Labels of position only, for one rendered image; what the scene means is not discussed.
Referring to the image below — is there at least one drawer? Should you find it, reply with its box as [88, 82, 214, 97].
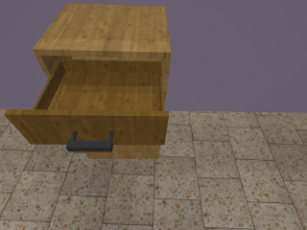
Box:
[4, 59, 169, 146]

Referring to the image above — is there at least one cabinet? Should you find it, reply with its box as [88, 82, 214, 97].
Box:
[32, 3, 172, 159]

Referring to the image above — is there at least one handle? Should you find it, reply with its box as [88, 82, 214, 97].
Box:
[66, 130, 114, 152]

